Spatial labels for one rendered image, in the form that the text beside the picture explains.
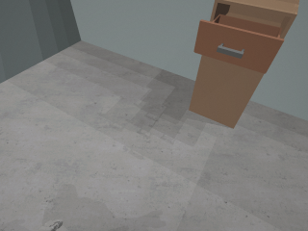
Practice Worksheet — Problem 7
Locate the left robot hand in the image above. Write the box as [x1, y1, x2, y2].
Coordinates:
[38, 219, 63, 231]

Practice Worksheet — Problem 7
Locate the drawer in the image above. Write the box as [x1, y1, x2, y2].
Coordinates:
[193, 14, 284, 74]

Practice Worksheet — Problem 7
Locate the cabinet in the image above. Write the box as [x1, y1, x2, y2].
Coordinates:
[189, 0, 299, 129]

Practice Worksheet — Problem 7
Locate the handle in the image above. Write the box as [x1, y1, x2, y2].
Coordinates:
[217, 43, 244, 59]

